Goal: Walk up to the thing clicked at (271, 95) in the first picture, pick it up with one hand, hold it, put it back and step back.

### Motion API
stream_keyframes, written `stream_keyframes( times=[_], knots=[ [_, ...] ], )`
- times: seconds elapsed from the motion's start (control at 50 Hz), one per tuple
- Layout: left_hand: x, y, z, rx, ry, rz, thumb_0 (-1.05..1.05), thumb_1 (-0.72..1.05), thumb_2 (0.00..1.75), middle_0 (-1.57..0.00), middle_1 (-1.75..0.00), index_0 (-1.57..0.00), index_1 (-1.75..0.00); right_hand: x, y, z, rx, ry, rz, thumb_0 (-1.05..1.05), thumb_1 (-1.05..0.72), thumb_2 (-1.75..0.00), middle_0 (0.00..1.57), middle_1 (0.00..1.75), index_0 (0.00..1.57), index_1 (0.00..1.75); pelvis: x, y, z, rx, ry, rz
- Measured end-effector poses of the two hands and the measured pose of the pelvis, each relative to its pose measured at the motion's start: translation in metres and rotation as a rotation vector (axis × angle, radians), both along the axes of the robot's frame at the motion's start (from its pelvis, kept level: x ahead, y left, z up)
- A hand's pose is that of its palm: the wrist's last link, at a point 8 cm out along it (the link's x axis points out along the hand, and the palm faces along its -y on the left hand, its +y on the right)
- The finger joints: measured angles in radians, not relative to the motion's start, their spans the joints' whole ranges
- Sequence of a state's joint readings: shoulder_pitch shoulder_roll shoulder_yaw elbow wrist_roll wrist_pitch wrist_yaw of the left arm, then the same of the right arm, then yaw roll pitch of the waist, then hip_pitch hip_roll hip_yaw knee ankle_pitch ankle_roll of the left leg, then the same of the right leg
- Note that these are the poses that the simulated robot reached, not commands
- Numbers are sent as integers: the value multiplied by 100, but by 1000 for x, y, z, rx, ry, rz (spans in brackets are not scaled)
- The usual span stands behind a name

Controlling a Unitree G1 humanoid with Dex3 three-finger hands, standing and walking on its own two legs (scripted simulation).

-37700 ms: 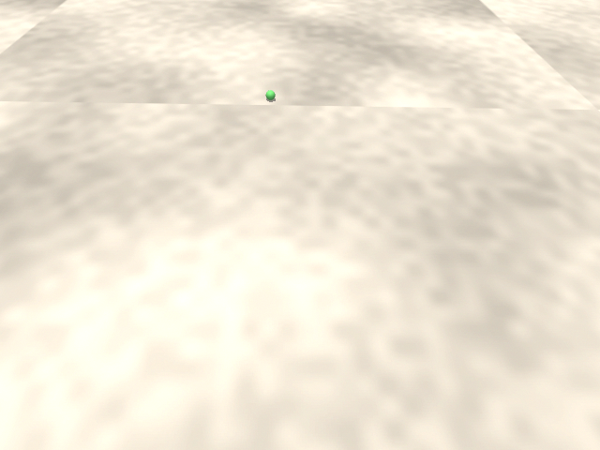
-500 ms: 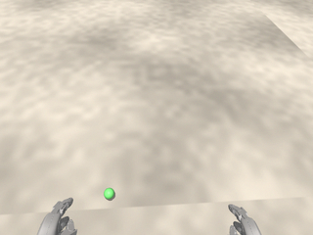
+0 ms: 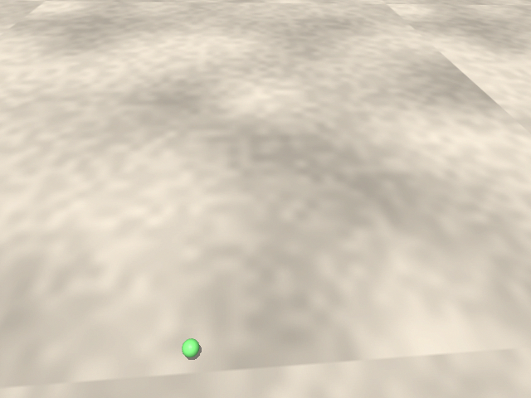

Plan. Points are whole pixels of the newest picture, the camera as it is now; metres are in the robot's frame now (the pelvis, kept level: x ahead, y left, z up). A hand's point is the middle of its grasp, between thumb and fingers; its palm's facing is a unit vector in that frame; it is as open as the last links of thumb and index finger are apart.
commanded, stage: stand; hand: left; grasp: from above
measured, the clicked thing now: (190, 347) +0.47 +0.24 -0.74
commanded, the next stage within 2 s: step back in 1.92 s
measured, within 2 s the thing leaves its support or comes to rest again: neither
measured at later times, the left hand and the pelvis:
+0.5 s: hand out of the picture +0.04 +0.22 -0.15, palm faces +0.02 -0.94 -0.33, open 7.4 cm; pelvis +0.00 -0.01 +0.01, yaw +0 degrees
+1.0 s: hand out of the picture +0.08 +0.22 -0.15, palm faces +0.00 -0.94 -0.33, open 7.4 cm; pelvis +0.01 -0.02 +0.01, yaw -1 degrees
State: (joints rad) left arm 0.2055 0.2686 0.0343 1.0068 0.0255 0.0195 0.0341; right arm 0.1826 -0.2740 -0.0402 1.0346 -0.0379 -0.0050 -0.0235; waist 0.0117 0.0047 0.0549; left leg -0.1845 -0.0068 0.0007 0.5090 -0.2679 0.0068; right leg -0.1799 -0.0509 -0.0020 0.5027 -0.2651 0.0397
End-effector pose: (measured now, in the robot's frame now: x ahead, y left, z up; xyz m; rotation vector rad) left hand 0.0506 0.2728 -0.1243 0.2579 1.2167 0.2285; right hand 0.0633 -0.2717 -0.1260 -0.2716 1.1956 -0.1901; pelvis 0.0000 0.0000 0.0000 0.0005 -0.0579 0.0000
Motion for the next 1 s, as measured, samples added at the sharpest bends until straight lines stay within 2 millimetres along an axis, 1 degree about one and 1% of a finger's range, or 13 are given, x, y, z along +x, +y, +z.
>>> stream_keyframes(
  times=[0.1, 0.22, 0.38, 0.52, 0.72, 0.86, 1.0],
  knots=[
    [-9, 1, 4, 6, 25, 7, 1, 90, 90, -21, -30, -20, -30, -9, -1, 0, 12, 26, -11, 1, -91, -90, 20, 30, 20, 30, -3, -2, 4, 2, -9, 2],
    [-17, 1, 7, 17, 49, 10, 1, 90, 90, -21, -30, -20, -30, -16, -8, 1, 12, 45, -21, 1, -91, -90, 20, 30, 20, 30, -5, -6, 7, 2, -12, 2],
    [-18, -1, 8, 20, 68, 11, 1, 90, 90, -21, -30, -20, -30, -19, -20, 3, -1, 63, -27, 1, -91, -90, 20, 30, 20, 30, -5, -11, 8, 0, -11, -1],
    [-11, -5, 8, 14, 71, 3, 1, 90, 90, -21, -30, -20, -30, -17, -26, 5, -9, 72, -28, 1, -91, -90, 20, 30, 20, 30, -1, -14, 9, 0, -7, -5],
    [10, -8, 10, 10, 46, -13, 1, 90, 90, -21, -30, -20, -30, -9, -29, 7, -11, 62, -28, 0, -91, -90, 20, 30, 20, 30, 4, -16, 11, 0, -3, -11],
    [22, -7, 12, 12, 32, -24, 1, 90, 90, -21, -30, -20, -30, -5, -30, 8, -11, 56, -28, 0, -91, -90, 20, 30, 20, 30, 6, -16, 11, 0, 0, -15],
    [27, -4, 14, 17, 33, -30, 1, 90, 90, -21, -30, -20, -30, -4, -31, 8, -12, 65, -27, 0, -91, -90, 20, 30, 20, 30, 8, -16, 11, 1, 9, -16]
  ],
)
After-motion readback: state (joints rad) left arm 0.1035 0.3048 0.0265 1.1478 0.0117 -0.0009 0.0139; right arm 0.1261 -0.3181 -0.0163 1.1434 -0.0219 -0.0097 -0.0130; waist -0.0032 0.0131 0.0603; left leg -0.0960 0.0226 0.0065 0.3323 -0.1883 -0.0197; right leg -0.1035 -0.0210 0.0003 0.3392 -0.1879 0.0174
